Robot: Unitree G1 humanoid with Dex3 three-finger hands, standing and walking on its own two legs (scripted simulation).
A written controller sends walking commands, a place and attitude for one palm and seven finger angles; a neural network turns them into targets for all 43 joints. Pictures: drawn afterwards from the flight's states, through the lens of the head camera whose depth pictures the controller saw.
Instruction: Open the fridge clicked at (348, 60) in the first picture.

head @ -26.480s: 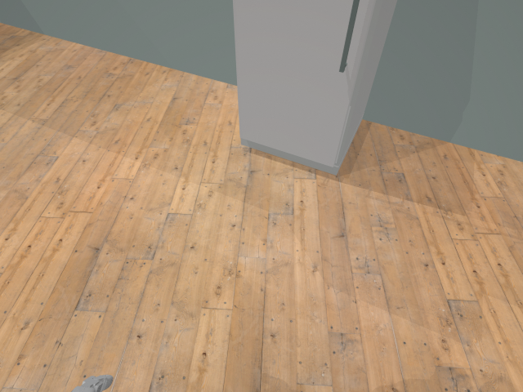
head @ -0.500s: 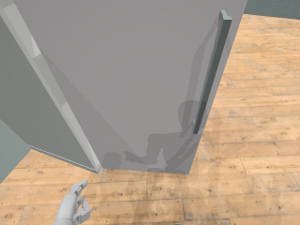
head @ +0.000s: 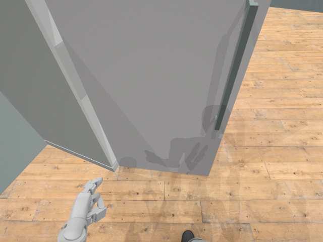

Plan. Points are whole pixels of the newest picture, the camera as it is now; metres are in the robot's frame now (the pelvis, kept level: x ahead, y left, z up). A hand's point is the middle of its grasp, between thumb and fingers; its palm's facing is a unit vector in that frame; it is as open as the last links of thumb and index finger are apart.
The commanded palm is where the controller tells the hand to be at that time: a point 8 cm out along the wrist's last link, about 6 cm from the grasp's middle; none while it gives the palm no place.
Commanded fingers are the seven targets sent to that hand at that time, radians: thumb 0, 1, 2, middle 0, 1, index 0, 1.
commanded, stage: step back with the hand held close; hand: right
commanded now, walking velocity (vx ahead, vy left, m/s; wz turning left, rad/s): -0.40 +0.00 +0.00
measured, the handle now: (229, 79) +0.55 -0.18 +0.09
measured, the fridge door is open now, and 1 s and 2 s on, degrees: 75 75 75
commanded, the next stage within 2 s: stop stepping back and stand still in 0.18 s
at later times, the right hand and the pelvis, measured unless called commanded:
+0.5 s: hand out of the picture +0.10 -0.28 +0.17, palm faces +0.37 +0.78 -0.50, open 7.4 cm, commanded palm +0.05 -0.31 +0.19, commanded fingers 0.00 -0.90 -0.90 0.20 0.30 0.20 0.30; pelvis -0.09 -0.01 +0.01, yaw +1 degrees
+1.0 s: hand out of the picture +0.07 -0.31 +0.17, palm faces +0.46 +0.77 -0.44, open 7.4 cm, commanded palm +0.01 -0.34 +0.19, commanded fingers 0.00 -0.90 -0.90 0.20 0.30 0.20 0.30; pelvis -0.12 -0.04 +0.00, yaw -2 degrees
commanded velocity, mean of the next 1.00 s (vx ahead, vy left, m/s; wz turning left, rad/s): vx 0.00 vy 0.00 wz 0.00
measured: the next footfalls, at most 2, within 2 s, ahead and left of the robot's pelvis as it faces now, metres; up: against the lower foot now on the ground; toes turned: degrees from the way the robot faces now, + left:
right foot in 0.16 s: +0.05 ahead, -0.10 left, +0.00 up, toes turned +0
left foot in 0.48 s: -0.08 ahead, +0.07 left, +0.00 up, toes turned -6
